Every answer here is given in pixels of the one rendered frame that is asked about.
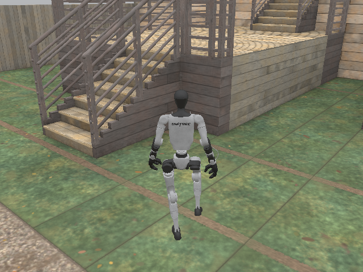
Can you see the stairs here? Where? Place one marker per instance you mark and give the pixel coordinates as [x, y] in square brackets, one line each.
[283, 22]
[81, 130]

